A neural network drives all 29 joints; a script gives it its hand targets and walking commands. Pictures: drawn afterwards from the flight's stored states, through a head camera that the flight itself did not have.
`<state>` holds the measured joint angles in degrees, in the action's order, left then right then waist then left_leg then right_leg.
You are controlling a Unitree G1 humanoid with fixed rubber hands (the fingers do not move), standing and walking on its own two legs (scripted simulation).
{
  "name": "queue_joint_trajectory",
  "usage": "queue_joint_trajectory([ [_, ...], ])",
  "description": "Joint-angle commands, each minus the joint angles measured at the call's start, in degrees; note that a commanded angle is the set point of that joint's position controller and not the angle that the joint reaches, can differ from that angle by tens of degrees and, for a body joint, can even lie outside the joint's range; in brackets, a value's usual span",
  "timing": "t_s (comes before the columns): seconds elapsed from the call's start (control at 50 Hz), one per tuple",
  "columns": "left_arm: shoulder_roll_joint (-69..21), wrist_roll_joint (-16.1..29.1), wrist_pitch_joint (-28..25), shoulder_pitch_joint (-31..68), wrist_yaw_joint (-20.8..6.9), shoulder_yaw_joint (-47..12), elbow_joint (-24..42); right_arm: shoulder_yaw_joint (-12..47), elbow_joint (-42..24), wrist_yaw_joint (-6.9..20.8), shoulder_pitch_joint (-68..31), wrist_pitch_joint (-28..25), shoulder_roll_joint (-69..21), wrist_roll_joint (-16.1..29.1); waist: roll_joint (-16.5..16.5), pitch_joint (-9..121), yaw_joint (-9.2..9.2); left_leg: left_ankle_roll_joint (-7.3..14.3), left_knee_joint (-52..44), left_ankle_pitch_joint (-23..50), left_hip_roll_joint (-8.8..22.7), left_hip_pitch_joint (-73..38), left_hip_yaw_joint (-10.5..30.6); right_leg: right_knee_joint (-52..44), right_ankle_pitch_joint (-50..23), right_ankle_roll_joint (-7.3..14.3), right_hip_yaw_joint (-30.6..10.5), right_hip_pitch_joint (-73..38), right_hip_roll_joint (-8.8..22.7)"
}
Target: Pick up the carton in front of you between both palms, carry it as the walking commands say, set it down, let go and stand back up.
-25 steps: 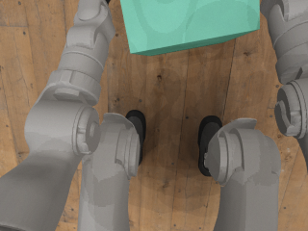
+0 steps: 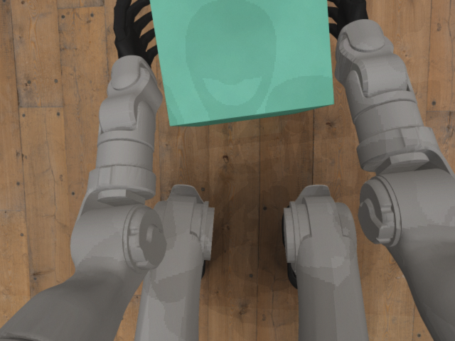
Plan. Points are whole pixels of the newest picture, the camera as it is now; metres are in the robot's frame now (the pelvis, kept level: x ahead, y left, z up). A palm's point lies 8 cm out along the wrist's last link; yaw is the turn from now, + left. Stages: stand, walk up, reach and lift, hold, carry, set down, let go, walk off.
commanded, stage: reach and lift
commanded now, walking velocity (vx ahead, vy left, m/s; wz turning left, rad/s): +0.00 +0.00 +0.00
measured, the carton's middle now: (240, 57) +0.53 +0.00 -0.19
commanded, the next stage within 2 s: none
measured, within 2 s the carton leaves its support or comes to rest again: neither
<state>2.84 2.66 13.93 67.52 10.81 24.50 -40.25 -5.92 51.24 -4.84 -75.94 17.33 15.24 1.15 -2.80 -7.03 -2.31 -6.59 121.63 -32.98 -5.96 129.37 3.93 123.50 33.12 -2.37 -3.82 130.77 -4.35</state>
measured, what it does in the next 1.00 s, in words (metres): rises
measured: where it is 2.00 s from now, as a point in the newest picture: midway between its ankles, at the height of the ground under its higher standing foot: (245, 258)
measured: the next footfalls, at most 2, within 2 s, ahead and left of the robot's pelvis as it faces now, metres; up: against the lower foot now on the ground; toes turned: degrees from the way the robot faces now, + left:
none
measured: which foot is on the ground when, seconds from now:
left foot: down 0.00-1.00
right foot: down 0.00-1.00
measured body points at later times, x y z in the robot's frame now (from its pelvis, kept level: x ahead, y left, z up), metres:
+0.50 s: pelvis +0.00 +0.01 +0.12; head +0.25 -0.02 +0.49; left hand +0.50 +0.14 +0.06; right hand +0.51 -0.16 +0.05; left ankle +0.11 +0.14 -0.35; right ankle +0.10 -0.12 -0.35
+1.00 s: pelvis +0.05 +0.01 +0.26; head +0.19 -0.01 +0.68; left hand +0.46 +0.15 +0.22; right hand +0.45 -0.16 +0.21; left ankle +0.11 +0.14 -0.35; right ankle +0.10 -0.12 -0.35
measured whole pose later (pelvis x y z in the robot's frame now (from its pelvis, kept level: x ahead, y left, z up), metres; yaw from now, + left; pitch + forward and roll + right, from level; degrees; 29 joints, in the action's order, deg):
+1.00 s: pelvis +0.05 +0.01 +0.26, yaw -3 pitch +31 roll +0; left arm -7.5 -11.0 18.0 36.1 4.2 25.2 -34.2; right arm -20.5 38.2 -1.4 -38.1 20.0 -3.0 -12.4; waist -0.7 13.6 -1.3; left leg -2.9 72.2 -26.3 -5.3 76.7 6.9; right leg 72.5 26.1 -2.1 -6.4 77.1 -5.0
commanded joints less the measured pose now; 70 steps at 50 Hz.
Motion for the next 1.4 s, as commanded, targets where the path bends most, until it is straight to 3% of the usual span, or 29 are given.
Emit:
queue_joint_trajectory([
  [0.0, -57.5, 3.1, 2.9, 42.5, -17.6, -30.3, 7.6, 18.4, -13.0, 14.8, -31.9, -0.8, -66.6, 4.2, 9.5, 83.1, -0.58, 3.5, -11.8, 21.2, -3.8, -34.4, -12.4, -15.0, -24.6, 0.9, 8.4, -48.6, -4.0],
  [0.06, -57.8, -2.3, 4.8, 38.8, -18.4, -23.7, 0.7, 12.2, -5.4, 16.0, -28.1, 0.9, -67.2, -0.5, 8.8, 69.1, -1.38, 4.4, -16.4, 11.8, -3.8, -31.3, -11.7, -20.0, -12.1, 1.2, 8.5, -38.3, -4.2],
  [0.1, -58.3, -5.2, 5.6, 37.7, -18.8, -20.4, -1.7, 8.2, -2.3, 16.6, -27.6, 1.4, -67.1, -3.1, 8.2, 64.9, -1.52, 4.7, -19.2, 9.0, -3.9, -31.2, -11.2, -22.7, -7.9, 1.6, 8.6, -35.6, -4.5],
  [0.16, -58.9, -7.6, 6.1, 37.6, -19.4, -17.8, -3.1, 4.2, -0.4, 17.3, -27.9, 1.6, -66.9, -5.7, 7.2, 64.5, -1.17, 4.7, -22.5, 8.1, -3.9, -32.7, -10.9, -25.6, -6.5, 2.0, 8.6, -35.7, -4.8],
  [0.26, -61.3, -8.3, 6.6, 37.3, -20.3, -18.4, -3.1, 2.0, -0.7, 17.7, -27.8, 1.8, -67.6, -7.7, 5.5, 68.7, 0.38, 4.3, -27.0, 7.9, -4.2, -36.8, -10.8, -29.8, -7.1, 2.2, 8.8, -40.4, -4.9],
  [0.36, -64.6, -6.8, 7.6, 34.7, -21.1, -22.1, -1.5, 4.6, -4.2, 18.3, -25.8, 2.7, -70.6, -6.7, 4.6, 75.2, 1.18, 3.9, -30.7, 10.4, -4.4, -42.9, -10.8, -33.3, -10.2, 1.9, 9.1, -47.2, -4.9],
  [0.54, -68.3, -3.6, 8.1, 25.1, -21.5, -30.0, 2.1, 13.4, -12.0, 18.3, -18.5, 3.7, -75.9, -2.5, 5.7, 78.5, 0.69, 3.9, -36.8, 16.7, -4.6, -52.5, -9.3, -39.3, -16.8, 0.9, 8.2, -58.5, -5.2],
  [0.94, -70.4, -6.1, 5.2, 1.3, -21.6, -33.0, 0.4, 15.4, -13.3, 16.8, 3.6, 0.5, -79.6, -4.8, 3.9, 59.5, 1.26, 4.4, -58.2, 18.9, -3.6, -73.5, -4.3, -60.4, -19.9, 1.2, 3.4, -79.3, -4.5],
  [1.18, -71.1, -7.1, 5.3, -12.6, -21.9, -36.7, 2.8, 19.3, -17.5, 17.0, 16.5, 0.6, -80.2, -5.1, 3.4, 49.5, 1.57, 5.1, -73.1, 25.7, -1.9, -92.3, -1.0, -74.8, -26.1, 1.9, 0.7, -96.0, -3.2],
  [1.38, -69.8, -6.9, 9.0, -23.4, -22.8, -40.0, 7.3, 22.9, -22.6, 17.2, 27.0, 4.3, -79.9, -4.1, 3.5, 39.0, 1.68, 5.6, -86.4, 33.8, -0.6, -108.3, 0.6, -88.2, -34.3, 1.6, -0.8, -111.7, -2.2],
])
